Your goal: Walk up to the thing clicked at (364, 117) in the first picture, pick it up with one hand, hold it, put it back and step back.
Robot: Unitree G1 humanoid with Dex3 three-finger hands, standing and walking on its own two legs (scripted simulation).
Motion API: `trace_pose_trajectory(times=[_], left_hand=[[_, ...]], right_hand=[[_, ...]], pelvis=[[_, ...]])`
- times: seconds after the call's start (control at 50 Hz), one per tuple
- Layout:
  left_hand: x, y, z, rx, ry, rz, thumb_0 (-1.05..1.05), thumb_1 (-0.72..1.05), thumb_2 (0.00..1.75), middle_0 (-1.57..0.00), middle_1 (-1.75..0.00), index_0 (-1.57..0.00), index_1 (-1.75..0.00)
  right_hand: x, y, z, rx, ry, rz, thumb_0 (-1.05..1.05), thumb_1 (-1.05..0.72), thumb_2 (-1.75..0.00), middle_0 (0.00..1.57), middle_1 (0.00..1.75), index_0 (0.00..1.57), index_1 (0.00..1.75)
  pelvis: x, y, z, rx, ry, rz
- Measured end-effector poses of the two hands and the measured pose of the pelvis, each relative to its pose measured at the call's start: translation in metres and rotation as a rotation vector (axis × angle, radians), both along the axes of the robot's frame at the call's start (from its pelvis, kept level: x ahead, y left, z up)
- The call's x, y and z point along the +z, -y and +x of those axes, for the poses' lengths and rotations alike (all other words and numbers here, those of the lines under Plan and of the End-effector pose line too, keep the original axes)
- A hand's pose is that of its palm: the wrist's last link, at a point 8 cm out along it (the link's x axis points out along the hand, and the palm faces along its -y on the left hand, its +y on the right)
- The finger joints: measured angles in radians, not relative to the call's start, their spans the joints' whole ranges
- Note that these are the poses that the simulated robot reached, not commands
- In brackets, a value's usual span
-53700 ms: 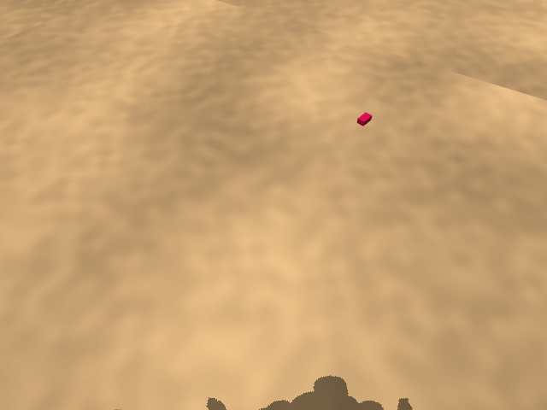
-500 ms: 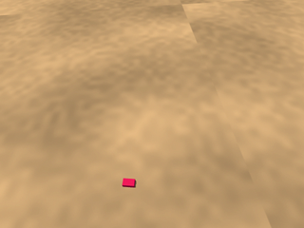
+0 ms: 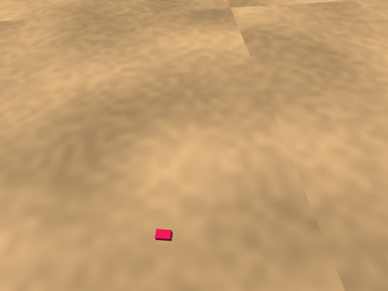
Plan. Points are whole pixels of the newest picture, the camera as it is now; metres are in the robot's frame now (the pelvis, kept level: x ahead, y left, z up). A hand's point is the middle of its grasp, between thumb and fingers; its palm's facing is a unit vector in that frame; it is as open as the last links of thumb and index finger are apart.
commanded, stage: stand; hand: left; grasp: from above
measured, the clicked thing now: (163, 234) +0.48 +0.21 -0.77
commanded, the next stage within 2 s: step back in 0.32 s
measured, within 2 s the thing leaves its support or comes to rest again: neither
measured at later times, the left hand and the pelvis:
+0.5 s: hand out of the picture +0.07 +0.27 -0.16, palm faces +0.01 -0.93 -0.37, open 7.4 cm; pelvis -0.03 +0.01 -0.01, yaw +0 degrees
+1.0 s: hand out of the picture +0.00 +0.31 -0.18, palm faces -0.11 -0.91 -0.39, open 7.4 cm; pelvis -0.13 +0.05 -0.03, yaw -5 degrees
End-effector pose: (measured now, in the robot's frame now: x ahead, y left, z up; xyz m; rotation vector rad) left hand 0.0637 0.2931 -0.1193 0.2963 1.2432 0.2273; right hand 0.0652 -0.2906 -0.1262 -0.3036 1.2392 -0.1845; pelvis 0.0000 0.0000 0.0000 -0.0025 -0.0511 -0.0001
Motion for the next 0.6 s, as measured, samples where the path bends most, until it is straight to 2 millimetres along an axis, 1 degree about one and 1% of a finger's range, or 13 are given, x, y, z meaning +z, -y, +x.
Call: trace_pose_trajectory(times=[0.32,0.36,0.44,0.5,0.54,0.6], left_hand=[[0.001,0.000,-0.003,-0.007,-0.003,0.001,0.00,0.90,0.90,-0.20,-0.30,-0.20,-0.30],[0.000,-0.002,-0.003,0.007,0.003,0.000,0.00,0.90,0.90,-0.20,-0.30,-0.20,-0.30],[-0.002,-0.011,-0.004,0.012,0.018,0.019,0.00,0.90,0.90,-0.20,-0.30,-0.20,-0.30],[-0.005,-0.022,-0.003,-0.007,0.029,0.035,0.00,0.90,0.90,-0.20,-0.30,-0.20,-0.30],[-0.007,-0.031,0.000,-0.028,0.044,0.043,0.00,0.90,0.90,-0.20,-0.30,-0.20,-0.30],[-0.015,-0.046,0.008,-0.056,0.081,0.044,0.00,0.90,0.90,-0.20,-0.30,-0.20,-0.30]], right_hand=[[0.000,0.002,-0.004,0.001,-0.005,0.001,0.01,-0.91,-0.90,0.20,0.30,0.20,0.30],[-0.001,0.004,-0.004,-0.005,-0.006,0.004,0.01,-0.91,-0.90,0.20,0.30,0.20,0.30],[-0.003,0.010,-0.005,-0.011,0.004,-0.011,0.01,-0.91,-0.90,0.21,0.30,0.20,0.30],[-0.003,0.013,-0.010,-0.012,0.005,-0.036,0.01,-0.91,-0.90,0.21,0.30,0.20,0.30],[-0.001,0.011,-0.018,-0.017,0.004,-0.053,0.01,-0.91,-0.90,0.20,0.30,0.20,0.30],[0.000,0.005,-0.035,-0.015,-0.006,-0.085,0.01,-0.91,-0.90,0.20,0.30,0.20,0.30]], pelvis=[[0.000,0.001,-0.001,-0.001,-0.001,0.001],[-0.002,0.001,-0.004,0.002,-0.007,0.000],[-0.008,-0.002,-0.019,0.006,-0.011,-0.007],[-0.013,-0.009,-0.031,0.007,-0.012,-0.001],[-0.016,-0.017,-0.038,0.009,-0.016,0.005],[-0.023,-0.030,-0.048,0.019,-0.027,0.003]])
